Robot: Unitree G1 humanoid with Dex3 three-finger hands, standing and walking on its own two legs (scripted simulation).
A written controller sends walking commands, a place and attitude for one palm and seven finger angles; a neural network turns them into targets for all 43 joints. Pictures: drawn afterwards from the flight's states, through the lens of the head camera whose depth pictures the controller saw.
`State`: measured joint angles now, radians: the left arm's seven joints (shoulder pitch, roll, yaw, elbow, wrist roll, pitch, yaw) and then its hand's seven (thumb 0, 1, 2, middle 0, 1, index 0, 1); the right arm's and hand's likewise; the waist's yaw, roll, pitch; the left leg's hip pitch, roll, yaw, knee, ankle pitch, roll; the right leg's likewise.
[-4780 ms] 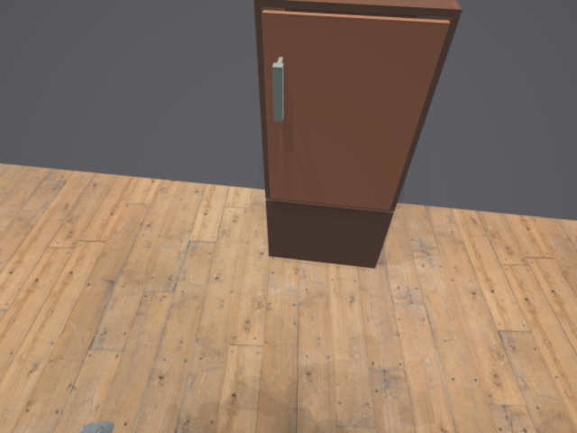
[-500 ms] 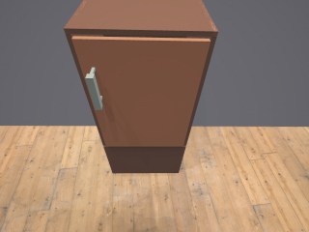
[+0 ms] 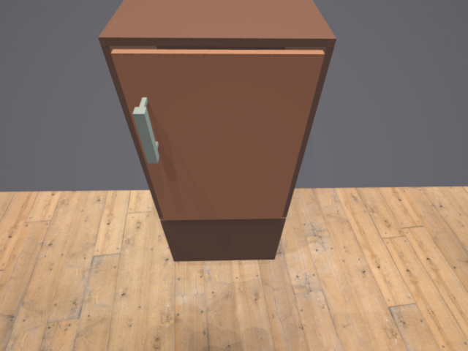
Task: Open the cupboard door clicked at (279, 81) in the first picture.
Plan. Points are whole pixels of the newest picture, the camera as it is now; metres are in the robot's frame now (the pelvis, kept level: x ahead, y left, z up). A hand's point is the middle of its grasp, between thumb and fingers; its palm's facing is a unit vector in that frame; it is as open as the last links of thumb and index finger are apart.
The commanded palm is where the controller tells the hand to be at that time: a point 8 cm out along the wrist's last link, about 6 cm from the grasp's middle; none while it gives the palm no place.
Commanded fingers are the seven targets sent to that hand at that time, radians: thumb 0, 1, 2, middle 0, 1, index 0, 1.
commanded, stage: look again from close up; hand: left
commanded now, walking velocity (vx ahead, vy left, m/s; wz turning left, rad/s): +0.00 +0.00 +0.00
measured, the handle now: (148, 131) +0.56 +0.22 +0.05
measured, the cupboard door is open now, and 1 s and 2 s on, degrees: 0 0 0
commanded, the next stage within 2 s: raise the hand with hooked fingers in 0.26 s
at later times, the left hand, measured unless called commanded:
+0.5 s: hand out of the picture +0.13 +0.20 -0.06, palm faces +0.28 -0.94 -0.19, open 7.5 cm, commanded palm +0.10 +0.25 -0.04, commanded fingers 0.00 0.71 0.82 -0.21 -0.42 -0.21 -0.42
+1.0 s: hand (110, 329) +0.16 +0.20 -0.01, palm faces +0.05 -1.00 -0.07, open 9.9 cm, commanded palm +0.14 +0.26 +0.00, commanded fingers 0.00 0.13 0.57 -0.25 -0.80 -0.25 -0.80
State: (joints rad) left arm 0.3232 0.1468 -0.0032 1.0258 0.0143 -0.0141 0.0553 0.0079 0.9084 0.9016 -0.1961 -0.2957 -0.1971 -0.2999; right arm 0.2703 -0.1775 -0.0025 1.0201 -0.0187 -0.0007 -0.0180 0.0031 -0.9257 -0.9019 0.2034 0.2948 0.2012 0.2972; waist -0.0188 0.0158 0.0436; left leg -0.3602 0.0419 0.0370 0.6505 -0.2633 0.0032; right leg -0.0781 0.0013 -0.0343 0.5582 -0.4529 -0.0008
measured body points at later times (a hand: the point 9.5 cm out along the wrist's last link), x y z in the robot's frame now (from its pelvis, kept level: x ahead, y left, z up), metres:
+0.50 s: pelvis -0.01 +0.00 +0.00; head +0.01 -0.01 +0.45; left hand +0.11 +0.25 -0.04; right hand +0.08 -0.24 -0.12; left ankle +0.05 +0.12 -0.72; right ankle -0.09 -0.12 -0.72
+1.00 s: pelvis -0.06 -0.03 -0.08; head -0.01 -0.02 +0.37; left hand +0.15 +0.26 -0.01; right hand +0.13 -0.26 -0.16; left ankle +0.05 +0.12 -0.72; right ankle -0.09 -0.12 -0.72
